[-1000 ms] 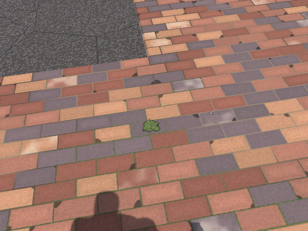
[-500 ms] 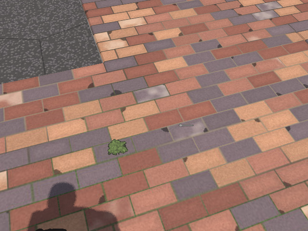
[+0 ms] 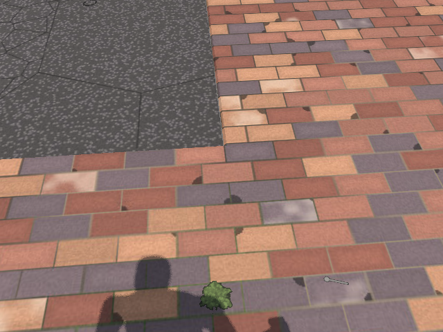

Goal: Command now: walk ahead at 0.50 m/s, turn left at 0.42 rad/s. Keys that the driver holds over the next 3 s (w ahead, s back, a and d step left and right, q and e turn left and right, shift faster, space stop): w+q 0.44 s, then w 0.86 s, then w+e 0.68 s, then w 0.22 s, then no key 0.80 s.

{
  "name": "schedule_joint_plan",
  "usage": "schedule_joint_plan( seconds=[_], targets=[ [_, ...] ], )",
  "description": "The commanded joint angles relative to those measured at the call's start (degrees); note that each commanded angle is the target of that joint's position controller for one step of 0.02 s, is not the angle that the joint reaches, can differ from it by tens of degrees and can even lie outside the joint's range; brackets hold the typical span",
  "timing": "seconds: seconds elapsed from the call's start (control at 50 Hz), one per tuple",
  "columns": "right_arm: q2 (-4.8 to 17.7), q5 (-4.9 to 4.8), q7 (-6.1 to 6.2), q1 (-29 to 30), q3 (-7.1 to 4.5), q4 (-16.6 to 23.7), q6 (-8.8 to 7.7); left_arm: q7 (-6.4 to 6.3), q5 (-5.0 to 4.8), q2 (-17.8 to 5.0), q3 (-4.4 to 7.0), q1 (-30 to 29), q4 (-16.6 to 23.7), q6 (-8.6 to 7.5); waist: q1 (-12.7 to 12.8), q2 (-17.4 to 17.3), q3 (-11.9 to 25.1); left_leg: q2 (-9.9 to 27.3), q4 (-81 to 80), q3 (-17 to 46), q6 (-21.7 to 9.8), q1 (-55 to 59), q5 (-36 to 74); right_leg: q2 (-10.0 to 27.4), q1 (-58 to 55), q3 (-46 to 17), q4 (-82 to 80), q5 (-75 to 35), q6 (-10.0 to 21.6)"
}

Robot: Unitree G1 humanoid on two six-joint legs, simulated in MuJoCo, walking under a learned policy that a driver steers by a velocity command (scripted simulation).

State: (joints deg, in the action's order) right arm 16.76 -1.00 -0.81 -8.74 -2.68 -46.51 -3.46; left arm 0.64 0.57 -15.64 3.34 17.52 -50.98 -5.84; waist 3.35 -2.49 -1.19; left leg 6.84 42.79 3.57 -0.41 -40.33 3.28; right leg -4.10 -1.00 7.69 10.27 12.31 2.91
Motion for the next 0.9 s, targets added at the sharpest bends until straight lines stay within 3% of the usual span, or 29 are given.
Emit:
schedule_joint_plan(
  seconds=[0.02,0.08,0.12,0.14,0.16,0.18,0.2,0.22,0.24,0.26,0.28,0.3,0.36,0.4,0.46,0.5,0.56,0.6,0.64,0.66,0.68,0.7,0.72,0.74,0.76,0.78,0.8,0.84,0.9],
  targets=[
    [1.78,-0.09,-1.09,6.43,0.17,5.83,-0.73,-0.61,-0.61,-9.29,1.99,-0.61,2.42,-0.19,0.99,3.45,-3.87,-0.79,-5.56,-2.32,-0.83,1.91,3.14,17.15,2.82,-2.35,-4.39,-16.55,7.24],
    [2.52,-0.16,-2.37,9.12,-0.03,8.82,-0.65,-0.98,-1.26,-10.2,2.41,0.89,1.51,1.6,0.95,4.03,-4.04,-2.02,-8.07,-4.26,-2.74,-1.03,-4.37,19.71,-5.48,-1.19,0.6,-24.32,5.93],
    [4.22,-0.18,-2.87,6.49,-0.93,9.65,-0.38,-1.55,-1.31,-11.71,2.84,-0.45,2.15,2.68,-1.51,6.22,-0.84,-5.32,-8.13,-7.67,-4.71,4.88,-10.71,19.97,-7.51,0.67,8.1,-42.61,4.39],
    [5.92,-0.2,-2.84,1.47,-1.96,8.96,-0.14,-1.93,-1.19,-12.26,2.98,-1.09,2.55,3.28,-4.47,7.18,2.56,-7.71,-8.1,-9.26,-5.99,11.76,-12.86,19.36,-6.98,1.75,15.76,-51.13,3.46],
    [8.79,-0.37,-2.34,-7.52,-3.74,6.89,0.02,-2.36,-1.16,-11.87,2.74,-1.8,3.08,3.74,-9.33,6.17,7.32,-10.15,-10.99,-9.43,-7.95,24.5,-10.47,17.21,-2.36,3.43,27.74,-51.82,1.64],
    [14.11,-0.43,-1.12,-16.7,-5.73,5.33,0.62,-2.66,-0.09,-9.86,1.77,-0.49,4.59,3.29,-12.47,-0.92,13.66,-2.26,-11.77,4.04,-11.8,42.56,-9.19,14.51,11.83,3.91,45.95,-34.39,-0.75],
    [18.23,-0.62,-1.02,-15.0,-6.1,6.03,0.35,-1.36,1.05,-1.58,-0.79,5.23,7.01,1.3,-5.45,-13.29,19.0,10.76,-18.08,36.91,-22.54,60.95,-19.6,1.45,37.51,-2.74,64.25,19.33,-3.98],
    [13.14,-0.28,-1.07,-16.77,-4.72,7.22,-0.06,-0.32,-1.1,-7.24,0.15,-0.81,7.3,-1.04,-10.07,-6.48,22.59,12.11,-24.2,43.19,-22.4,63.87,-23.6,2.57,44.04,-13.66,69.35,21.22,-2.75],
    [10.74,0.23,-0.96,-14.71,-4.07,7.12,-0.49,0.18,-2.94,-9.14,0.69,-5.71,9.18,-2.25,-10.34,-4.05,14.47,10.44,-25.05,34.56,-19.76,58.42,-19.36,5.2,48.01,-13.48,68.11,15.87,-1.58],
    [9.74,0.15,-0.88,-11.24,-3.8,7.78,-0.72,-0.1,-2.36,-8.36,0.4,-7.04,9.47,-2.85,-8.07,1.38,9.56,8.0,-25.17,27.79,-18.06,49.98,-13.23,7.7,46.33,-12.98,63.43,10.98,-1.19],
    [8.22,0.41,-0.8,-7.59,-3.36,8.75,-0.7,-0.52,-1.04,-8.52,0.79,-7.41,9.16,-2.78,-5.82,2.98,6.24,5.99,-25.95,22.81,-17.0,42.13,-6.52,9.31,42.78,-12.63,58.57,8.44,-1.68],
    [7.0,1.12,-0.63,-5.55,-2.86,9.87,-0.71,-0.57,-0.51,-8.92,1.17,-6.34,9.12,-2.1,-3.76,1.75,5.46,4.65,-27.25,20.2,-16.85,37.13,-1.81,10.37,38.77,-13.06,56.58,6.92,-2.11],
    [7.73,0.58,-0.03,-5.3,-3.13,10.34,-0.88,-0.76,0.29,-7.05,1.09,-5.51,9.74,-0.15,-2.13,1.0,3.81,2.68,-29.74,15.47,-17.44,30.02,4.54,10.36,36.03,-11.67,49.68,4.09,-4.91],
    [9.15,0.32,0.8,-6.83,-3.6,9.87,-0.74,-0.96,0.52,-5.91,0.71,-9.43,11.26,0.29,-3.09,0.69,2.13,0.91,-30.22,12.58,-16.37,27.73,5.29,9.47,36.91,-10.89,42.3,-2.43,-6.58],
    [9.15,-0.03,1.54,-8.8,-3.62,9.12,-0.13,-0.51,0.23,-4.26,-0.02,-15.14,12.66,-0.08,-5.46,-1.15,1.69,-2.41,-29.07,9.09,-13.04,26.09,0.72,6.95,33.08,-10.16,28.58,-14.53,-7.01],
    [8.82,0.0,1.61,-11.15,-3.44,8.04,-0.05,0.15,-0.3,-3.95,-0.33,-18.32,13.42,-0.55,-7.42,-2.01,1.51,-1.76,-29.05,9.61,-11.99,26.3,-2.99,5.83,30.15,-9.48,23.58,-20.25,-6.6],
    [8.21,-0.12,1.55,-13.91,-3.18,6.32,0.11,0.96,-0.61,-5.42,0.01,-21.02,14.67,-1.27,-8.48,-2.53,0.47,1.13,-25.83,12.93,-11.67,32.63,-4.22,5.73,31.72,-10.48,19.39,-18.21,-4.65],
    [8.44,0.1,1.68,-14.27,-3.27,5.72,0.48,1.28,-0.61,-6.63,0.47,-20.58,14.99,-1.71,-7.79,-3.53,0.1,3.27,-23.37,15.41,-11.17,36.95,-1.55,5.5,31.92,-10.41,17.83,-13.14,-2.83],
    [8.58,0.16,1.71,-12.92,-3.3,5.72,0.94,1.13,-0.54,-7.94,1.27,-15.45,13.91,-2.09,-4.62,-4.84,1.61,2.74,-18.39,15.28,-9.86,38.79,9.08,4.03,25.44,-8.35,15.21,-9.66,-0.34],
    [7.26,0.39,1.63,-12.13,-2.73,6.18,0.98,0.86,-0.13,-9.87,2.24,-8.84,12.31,-2.31,-1.4,-4.0,6.54,-0.25,-10.44,12.9,-8.32,37.15,14.72,5.24,15.02,-8.95,15.37,-12.0,1.9],
    [5.08,1.31,1.63,-12.7,-1.65,7.52,0.83,0.57,0.62,-13.17,3.08,0.44,11.38,-2.35,1.96,1.45,15.35,-4.08,4.99,9.75,-6.08,27.9,4.97,14.36,-1.76,-18.69,18.37,-14.49,6.49],
    [1.23,-0.16,1.43,-20.97,-0.49,7.34,0.03,0.9,0.18,-16.42,4.35,6.9,8.56,-1.5,0.07,18.88,22.63,-12.9,24.91,4.37,-1.44,6.63,-27.65,25.68,-21.04,-43.87,13.61,-1.45,16.12],
    [5.64,-0.7,1.41,-18.47,-1.01,6.83,-0.43,1.2,-1.74,-11.2,3.02,7.32,8.28,-1.24,1.81,15.28,19.01,-10.87,31.13,7.6,-1.36,-1.79,-36.13,26.51,-20.11,-51.26,7.8,12.78,15.11],
    [8.48,-1.03,1.31,-11.27,-1.87,8.17,-0.58,0.93,-1.65,-8.47,2.15,3.59,8.94,-0.91,2.68,9.78,9.98,-8.14,32.55,6.73,-1.51,-4.98,-31.33,24.39,-12.62,-43.63,6.46,14.3,12.41],
    [8.01,-0.39,1.31,-7.07,-1.65,9.35,-0.74,0.74,-0.8,-7.72,1.63,0.13,9.67,-0.48,1.49,5.53,5.39,-5.53,30.61,4.03,-1.49,-3.86,-27.0,22.06,-4.92,-37.14,5.47,9.02,11.02],
    [7.23,0.47,1.16,-5.02,-1.74,10.0,-0.99,0.75,-0.38,-6.68,1.2,-1.94,9.65,-0.26,0.06,4.52,1.85,-3.72,26.74,3.02,-1.24,-2.67,-24.19,19.96,1.21,-32.95,3.96,3.08,10.9],
    [6.43,0.66,0.99,-5.75,-1.83,9.92,-0.99,0.66,0.13,-5.84,0.78,-2.89,9.72,-0.37,-1.62,6.02,1.58,-2.14,24.13,2.76,-1.11,0.46,-22.28,18.17,4.67,-29.68,2.84,-1.54,10.32],
    [4.24,0.34,0.78,-7.72,-1.41,9.35,-0.68,0.66,-0.35,-5.74,0.72,-2.91,9.22,-0.5,-2.99,7.86,2.09,-1.31,19.98,1.34,-0.43,3.17,-21.72,16.53,7.39,-25.3,0.98,-7.3,10.72],
    [2.35,0.92,0.81,-3.59,-0.52,10.88,-0.6,0.27,-0.99,-8.4,1.45,-1.83,8.08,-0.46,-2.41,6.81,0.85,-0.4,10.62,-0.52,1.01,2.37,-16.87,16.42,9.26,-20.28,-1.32,-13.95,11.53]
  ],
)
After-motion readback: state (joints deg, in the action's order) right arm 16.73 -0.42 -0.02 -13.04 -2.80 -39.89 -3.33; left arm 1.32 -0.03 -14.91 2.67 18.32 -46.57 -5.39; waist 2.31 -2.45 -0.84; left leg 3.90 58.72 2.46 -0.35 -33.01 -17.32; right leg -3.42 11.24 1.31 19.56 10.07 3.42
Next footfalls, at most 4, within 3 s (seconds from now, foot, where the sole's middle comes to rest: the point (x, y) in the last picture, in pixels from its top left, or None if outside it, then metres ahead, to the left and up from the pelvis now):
0.16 left None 0.28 0.14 -0.78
0.66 right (238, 296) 0.60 0.01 -0.78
1.18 left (143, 241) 0.78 0.34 -0.78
1.72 right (195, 165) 1.13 0.20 -0.78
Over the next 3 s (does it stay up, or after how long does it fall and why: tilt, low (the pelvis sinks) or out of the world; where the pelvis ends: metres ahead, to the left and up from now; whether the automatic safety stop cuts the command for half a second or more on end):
stays up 1.42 0.34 -0.06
